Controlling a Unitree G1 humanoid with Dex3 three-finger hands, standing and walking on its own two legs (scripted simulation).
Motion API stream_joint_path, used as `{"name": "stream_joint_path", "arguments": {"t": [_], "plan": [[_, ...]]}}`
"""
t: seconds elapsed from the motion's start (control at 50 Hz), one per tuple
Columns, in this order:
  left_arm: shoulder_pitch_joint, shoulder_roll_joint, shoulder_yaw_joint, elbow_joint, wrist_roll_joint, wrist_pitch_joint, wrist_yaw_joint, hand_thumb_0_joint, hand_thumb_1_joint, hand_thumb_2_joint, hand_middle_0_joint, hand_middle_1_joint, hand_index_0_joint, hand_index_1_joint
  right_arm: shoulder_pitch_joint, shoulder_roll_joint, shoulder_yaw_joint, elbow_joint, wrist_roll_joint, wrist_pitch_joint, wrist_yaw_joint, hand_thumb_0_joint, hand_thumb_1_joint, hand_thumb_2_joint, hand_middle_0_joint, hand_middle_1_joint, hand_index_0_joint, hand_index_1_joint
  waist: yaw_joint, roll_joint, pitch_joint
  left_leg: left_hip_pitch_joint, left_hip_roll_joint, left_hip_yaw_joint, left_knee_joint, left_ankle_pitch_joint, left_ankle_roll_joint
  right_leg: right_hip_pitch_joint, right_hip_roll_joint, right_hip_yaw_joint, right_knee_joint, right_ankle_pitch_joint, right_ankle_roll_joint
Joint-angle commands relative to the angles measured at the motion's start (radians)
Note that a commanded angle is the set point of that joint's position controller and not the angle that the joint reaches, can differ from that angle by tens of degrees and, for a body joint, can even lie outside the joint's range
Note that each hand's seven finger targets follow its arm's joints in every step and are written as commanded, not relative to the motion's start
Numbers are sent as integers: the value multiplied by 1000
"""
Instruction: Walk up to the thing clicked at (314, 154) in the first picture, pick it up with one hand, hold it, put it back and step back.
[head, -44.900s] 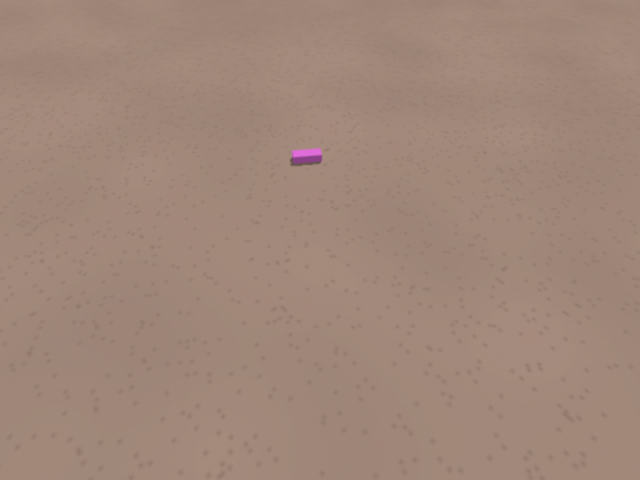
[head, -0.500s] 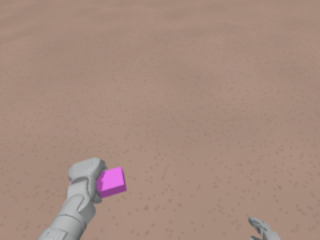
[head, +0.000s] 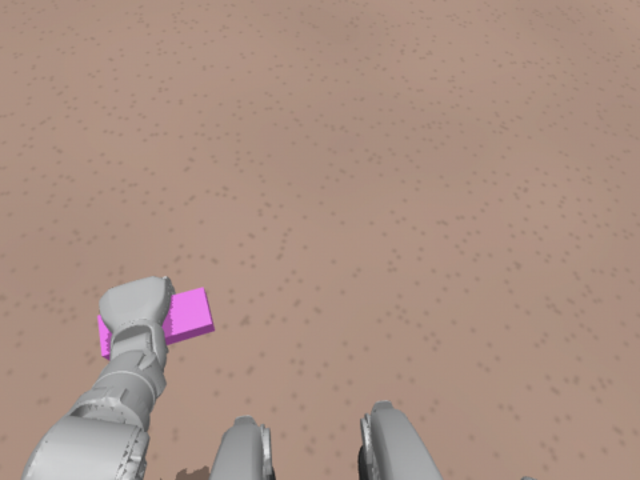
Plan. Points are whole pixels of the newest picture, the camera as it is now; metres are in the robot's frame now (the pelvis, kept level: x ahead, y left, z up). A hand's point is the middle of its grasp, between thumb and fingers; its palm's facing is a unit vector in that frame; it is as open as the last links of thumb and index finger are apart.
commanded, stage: crouch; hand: left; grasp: from above
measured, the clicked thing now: (158, 323) +0.38 +0.23 -0.15
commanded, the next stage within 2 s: lower in 1.16 s
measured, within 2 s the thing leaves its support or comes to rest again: neither
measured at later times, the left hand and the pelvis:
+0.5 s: hand (179, 352) +0.38 +0.26 -0.35, palm faces -0.42 -0.11 -0.90, open 8.9 cm; pelvis -0.03 +0.00 -0.19, yaw -1 degrees
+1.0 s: hand (188, 358) +0.39 +0.26 -0.45, palm faces -0.43 -0.12 -0.90, open 8.8 cm; pelvis -0.05 +0.00 -0.28, yaw -2 degrees
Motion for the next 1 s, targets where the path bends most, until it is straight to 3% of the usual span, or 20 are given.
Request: {"name": "stream_joint_path", "arguments": {"t": [0.0,0.1,0.16,0.18,0.26,0.38,0.5,0.52,0.54,0.6,0.62,0.64,0.66,0.74,0.78,0.82,0.86,0.88,0.96,0.98], "plan": [[-345,228,66,-94,-15,5,75,0,614,439,-1020,-394,-1031,-384,58,-146,-41,-72,-15,-38,-7,0,-866,-888,200,299,200,299,-1,69,-527,97,-42,22,-14,185,15,110,38,-55,14,172,-75],[-390,305,111,-102,-18,-12,59,0,588,451,-972,-440,-992,-419,44,-155,-39,-65,-27,-47,-8,0,-862,-886,200,299,200,299,-18,103,-565,-33,-35,1,85,51,19,-60,34,-67,127,51,-78],[-392,294,100,-82,-9,-37,40,0,600,441,-965,-465,-995,-435,44,-146,-32,-57,-32,-55,-10,0,-864,-887,200,299,200,299,-42,88,-555,-134,-40,1,165,6,29,-141,32,-72,188,11,-75],[-405,333,118,-75,-5,-47,35,0,590,428,-951,-460,-984,-426,50,-152,-30,-55,-33,-58,-11,0,-862,-886,200,299,200,299,-46,64,-560,-162,-40,-7,189,-12,33,-164,32,-76,210,-9,-73],[-399,354,129,-64,15,-85,27,0,597,425,-940,-497,-984,-451,64,-145,-18,-42,-41,-75,-3,0,-868,-887,200,299,200,299,-55,63,-612,-226,-48,4,307,32,38,-218,26,-78,297,36,-68],[-486,382,153,-93,46,-113,55,0,617,476,-971,-515,-1009,-476,79,-160,-11,-7,-65,-94,15,0,-875,-890,200,299,200,299,-71,166,-676,-215,-46,-4,429,113,25,-355,21,-93,426,106,-73],[-536,403,162,-52,58,-107,70,0,647,514,-1026,-482,-1047,-461,59,-177,-10,-9,-80,-101,36,0,-879,-894,200,299,200,299,-73,225,-663,-270,-44,-4,496,49,23,-463,19,-105,510,46,-77],[-543,417,178,-76,58,-110,69,0,675,530,-1048,-480,-1068,-460,81,-184,-9,4,-86,-102,43,0,-878,-893,200,299,200,299,-86,219,-671,-269,-42,-11,512,70,22,-464,15,-110,526,65,-74],[-552,439,186,-100,60,-113,66,0,665,526,-1045,-470,-1062,-453,77,-183,-11,8,-86,-100,46,0,-877,-893,200,299,200,299,-71,230,-696,-285,-44,-1,531,82,23,-453,20,-109,541,78,-75],[-497,405,174,-20,57,-103,54,0,676,536,-1043,-482,-1063,-462,66,-188,-6,-7,-88,-102,60,0,-876,-892,200,299,200,299,-90,205,-647,-341,-45,-2,567,77,28,-484,19,-111,565,77,-70],[-567,461,196,-78,49,-113,55,0,642,519,-1030,-453,-1045,-439,68,-191,-11,2,-89,-101,61,0,-876,-893,201,299,200,299,-80,205,-672,-359,-43,1,582,64,31,-485,25,-111,577,67,-71],[-523,444,189,-5,59,-110,51,0,645,522,-1027,-465,-1044,-448,66,-192,-7,1,-90,-100,63,0,-877,-893,201,299,200,299,-81,196,-657,-378,-46,5,598,60,33,-486,24,-108,586,66,-70],[-527,451,194,-26,61,-114,48,0,665,509,-1031,-484,-1055,-459,77,-188,-5,1,-94,-101,69,0,-878,-893,200,299,200,299,-86,193,-647,-393,-47,5,609,69,33,-486,22,-110,594,74,-68],[-549,467,196,6,57,-130,43,0,642,490,-1020,-456,-1040,-435,65,-197,-1,3,-95,-104,78,0,-876,-892,201,299,200,299,-86,193,-618,-452,-49,5,644,14,34,-536,28,-115,633,20,-71],[-578,492,208,8,74,-141,48,0,658,502,-1028,-471,-1049,-448,71,-212,-2,11,-98,-105,81,0,-875,-892,201,299,200,299,-93,208,-605,-464,-51,0,656,0,32,-581,27,-123,657,3,-73],[-566,462,192,74,68,-147,50,0,637,484,-1014,-466,-1036,-444,58,-204,2,7,-100,-107,89,0,-877,-892,201,299,200,299,-104,189,-554,-505,-51,-2,667,-56,34,-611,31,-127,664,-49,-74],[-607,506,213,63,73,-158,60,0,616,469,-1004,-446,-1023,-427,62,-216,3,17,-105,-112,92,0,-876,-892,201,299,200,299,-101,201,-559,-517,-52,-1,683,-77,34,-638,29,-126,682,-68,-74],[-581,491,204,95,76,-159,60,0,618,438,-1007,-435,-1029,-413,59,-212,6,16,-108,-114,96,0,-878,-893,201,299,200,299,-102,199,-555,-519,-55,1,692,-79,34,-643,29,-127,688,-72,-74],[-624,547,228,70,88,-174,72,0,669,464,-1040,-461,-1063,-438,80,-219,14,21,-114,-117,109,0,-881,-894,201,300,200,300,-108,200,-603,-549,-57,11,743,-30,40,-611,32,-126,718,-22,-70],[-590,523,225,131,86,-169,75,0,654,504,-1048,-457,-1060,-445,79,-220,20,25,-116,-116,111,0,-881,-895,201,300,200,300,-101,190,-599,-558,-56,9,746,-29,38,-616,34,-129,726,-22,-70]]}}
